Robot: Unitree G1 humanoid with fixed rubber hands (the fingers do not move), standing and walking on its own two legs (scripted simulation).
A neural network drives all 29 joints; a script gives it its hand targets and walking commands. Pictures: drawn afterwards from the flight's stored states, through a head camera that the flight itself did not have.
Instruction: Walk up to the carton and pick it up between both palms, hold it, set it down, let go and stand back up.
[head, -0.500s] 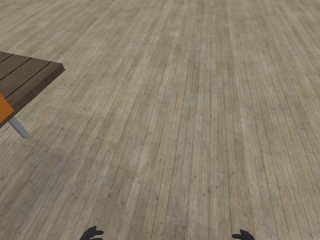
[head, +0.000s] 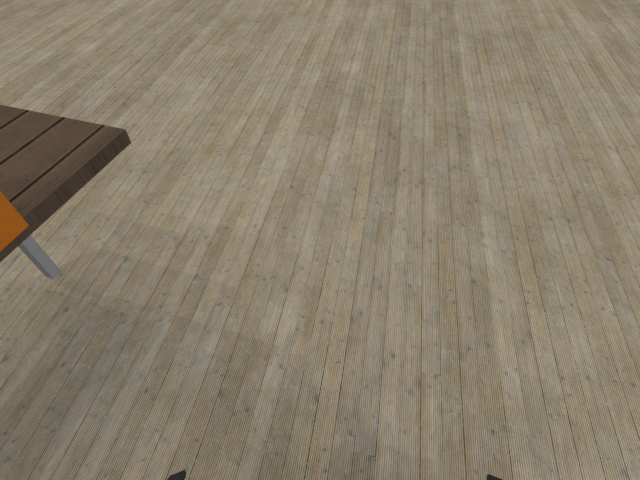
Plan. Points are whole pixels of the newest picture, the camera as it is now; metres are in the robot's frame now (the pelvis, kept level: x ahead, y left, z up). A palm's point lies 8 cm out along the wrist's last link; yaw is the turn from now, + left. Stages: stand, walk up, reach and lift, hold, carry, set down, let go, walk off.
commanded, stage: stand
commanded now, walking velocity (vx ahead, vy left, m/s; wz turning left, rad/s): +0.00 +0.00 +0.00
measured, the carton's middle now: out of the picture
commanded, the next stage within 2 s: walk up in 0.88 s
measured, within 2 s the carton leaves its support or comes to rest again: neither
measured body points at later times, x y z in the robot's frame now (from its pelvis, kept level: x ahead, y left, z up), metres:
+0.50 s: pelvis +0.01 +0.00 +0.01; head +0.03 +0.00 +0.46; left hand +0.09 +0.24 -0.13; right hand +0.09 -0.23 -0.13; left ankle -0.01 +0.11 -0.72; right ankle -0.01 -0.13 -0.72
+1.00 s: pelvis +0.01 +0.01 +0.02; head +0.02 +0.01 +0.46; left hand +0.03 +0.23 -0.14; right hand +0.03 -0.22 -0.14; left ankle -0.01 +0.11 -0.72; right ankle -0.01 -0.13 -0.72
